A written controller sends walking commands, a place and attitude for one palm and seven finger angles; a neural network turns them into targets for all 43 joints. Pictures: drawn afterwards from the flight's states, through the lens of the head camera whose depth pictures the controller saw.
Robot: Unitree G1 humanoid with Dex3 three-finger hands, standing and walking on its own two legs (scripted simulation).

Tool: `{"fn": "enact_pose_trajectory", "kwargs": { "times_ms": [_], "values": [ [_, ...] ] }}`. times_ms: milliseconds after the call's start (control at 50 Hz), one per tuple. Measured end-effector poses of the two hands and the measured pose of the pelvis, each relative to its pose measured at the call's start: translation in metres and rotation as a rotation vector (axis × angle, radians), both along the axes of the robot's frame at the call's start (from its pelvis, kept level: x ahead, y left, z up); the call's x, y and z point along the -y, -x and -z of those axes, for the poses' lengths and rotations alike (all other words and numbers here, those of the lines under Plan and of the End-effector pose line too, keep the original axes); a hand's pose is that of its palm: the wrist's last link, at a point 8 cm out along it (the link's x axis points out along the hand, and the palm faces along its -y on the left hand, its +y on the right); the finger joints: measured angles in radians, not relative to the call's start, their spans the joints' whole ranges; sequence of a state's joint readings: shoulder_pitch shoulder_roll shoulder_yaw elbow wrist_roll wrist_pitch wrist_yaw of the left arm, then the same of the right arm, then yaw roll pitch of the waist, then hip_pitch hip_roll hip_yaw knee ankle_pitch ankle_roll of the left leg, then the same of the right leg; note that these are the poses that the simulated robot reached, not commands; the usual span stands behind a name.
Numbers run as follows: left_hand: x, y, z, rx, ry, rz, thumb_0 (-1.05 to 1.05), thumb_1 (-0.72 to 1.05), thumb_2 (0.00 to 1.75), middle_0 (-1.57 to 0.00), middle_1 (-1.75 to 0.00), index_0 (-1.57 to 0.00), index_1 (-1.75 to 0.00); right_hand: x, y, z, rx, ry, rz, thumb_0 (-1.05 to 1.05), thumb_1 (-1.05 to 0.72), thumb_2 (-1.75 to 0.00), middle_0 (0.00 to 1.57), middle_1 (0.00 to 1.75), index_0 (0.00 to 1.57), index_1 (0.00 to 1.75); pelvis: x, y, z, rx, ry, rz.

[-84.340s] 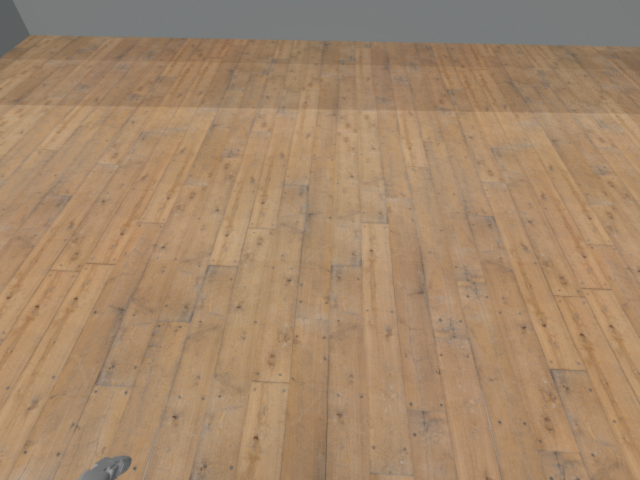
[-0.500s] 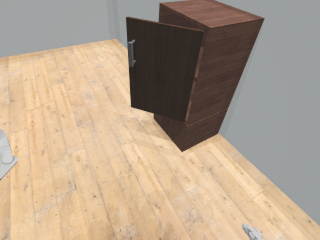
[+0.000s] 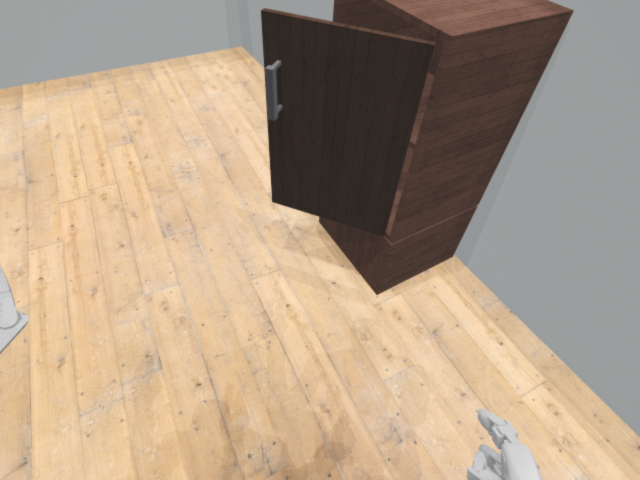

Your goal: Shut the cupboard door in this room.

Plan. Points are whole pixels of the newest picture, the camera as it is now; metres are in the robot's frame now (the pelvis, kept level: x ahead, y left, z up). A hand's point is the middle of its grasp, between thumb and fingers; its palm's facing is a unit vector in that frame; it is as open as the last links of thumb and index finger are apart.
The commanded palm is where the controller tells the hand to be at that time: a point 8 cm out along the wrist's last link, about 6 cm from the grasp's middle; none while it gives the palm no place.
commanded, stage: stop stepping back and stand still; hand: left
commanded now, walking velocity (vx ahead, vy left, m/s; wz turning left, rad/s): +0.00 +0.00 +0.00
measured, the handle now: (275, 90) +0.98 +0.18 -0.01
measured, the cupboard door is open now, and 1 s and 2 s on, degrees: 39 39 39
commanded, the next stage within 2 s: let the arm hang, fingers relaxed in 0.28 s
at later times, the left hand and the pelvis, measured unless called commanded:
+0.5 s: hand (71, 397) +0.19 +0.29 +0.03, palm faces +0.19 -0.85 -0.49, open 7.4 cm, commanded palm none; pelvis -0.03 +0.03 -0.01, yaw -1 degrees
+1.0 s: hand out of the picture -0.10 +0.23 -0.17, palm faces +0.00 -0.97 -0.23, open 7.3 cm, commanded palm none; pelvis -0.05 +0.03 +0.01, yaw -1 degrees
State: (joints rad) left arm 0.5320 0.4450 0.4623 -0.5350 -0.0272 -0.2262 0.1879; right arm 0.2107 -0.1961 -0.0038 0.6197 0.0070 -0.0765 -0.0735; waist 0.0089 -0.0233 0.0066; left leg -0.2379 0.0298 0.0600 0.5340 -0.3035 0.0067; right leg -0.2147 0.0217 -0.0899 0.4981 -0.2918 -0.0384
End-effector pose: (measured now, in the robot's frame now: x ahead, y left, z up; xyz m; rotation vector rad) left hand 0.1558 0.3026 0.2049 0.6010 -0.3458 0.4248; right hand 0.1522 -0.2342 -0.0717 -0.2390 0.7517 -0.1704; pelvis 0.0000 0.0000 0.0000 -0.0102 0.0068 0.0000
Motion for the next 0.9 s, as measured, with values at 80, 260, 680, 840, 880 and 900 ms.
{"fn": "enact_pose_trajectory", "kwargs": {
  "times_ms": [80, 260, 680, 840, 880, 900],
  "values": [
    [-0.006, -0.018, 0.008, -0.051, 0.017, -0.001, 0.01, 0.89, 0.90, -0.21, -0.30, -0.21, -0.30, -0.008, -0.012, -0.001, 0.030, -0.040, 0.011, 0.01, -0.90, -0.90, 0.20, 0.30, 0.20, 0.30, -0.005, -0.006, -0.001, -0.014, 0.006, 0.014],
    [0.000, -0.020, 0.035, -0.178, 0.090, 0.064, 0.01, 0.89, 0.90, -0.22, -0.30, -0.22, -0.30, -0.018, -0.001, 0.000, -0.002, -0.042, 0.036, 0.01, -0.90, -0.90, 0.20, 0.30, 0.20, 0.30, -0.013, -0.005, 0.000, -0.014, 0.004, 0.021],
    [0.055, 0.133, 0.335, -1.441, 0.623, -0.062, 0.01, 0.92, 0.90, -0.20, -0.30, -0.20, -0.30, -0.011, 0.130, 0.049, -0.377, -0.035, 0.017, 0.01, -0.90, -0.90, 0.20, 0.30, 0.20, 0.30, -0.029, 0.047, 0.003, 0.022, -0.015, 0.016],
    [0.044, 0.222, 0.352, -1.647, 0.701, -0.226, -0.01, 0.98, 0.90, -0.21, -0.30, -0.21, -0.30, -0.021, 0.220, 0.052, -0.658, -0.047, 0.108, 0.01, -0.90, -0.90, 0.20, 0.30, 0.20, 0.30, -0.026, 0.049, -0.003, 0.033, 0.004, 0.002],
    [0.040, 0.237, 0.348, -1.683, 0.697, -0.258, 0.00, 0.96, 0.90, -0.21, -0.30, -0.21, -0.30, -0.024, 0.230, 0.055, -0.681, -0.063, 0.124, 0.01, -0.90, -0.90, 0.20, 0.30, 0.20, 0.30, -0.028, 0.049, -0.004, 0.037, 0.005, 0.004],
    [0.038, 0.243, 0.346, -1.697, 0.693, -0.273, 0.00, 0.96, 0.90, -0.21, -0.30, -0.21, -0.30, -0.026, 0.233, 0.058, -0.687, -0.072, 0.130, 0.01, -0.90, -0.90, 0.20, 0.30, 0.20, 0.30, -0.029, 0.050, -0.005, 0.039, 0.005, 0.006]
  ]
}}
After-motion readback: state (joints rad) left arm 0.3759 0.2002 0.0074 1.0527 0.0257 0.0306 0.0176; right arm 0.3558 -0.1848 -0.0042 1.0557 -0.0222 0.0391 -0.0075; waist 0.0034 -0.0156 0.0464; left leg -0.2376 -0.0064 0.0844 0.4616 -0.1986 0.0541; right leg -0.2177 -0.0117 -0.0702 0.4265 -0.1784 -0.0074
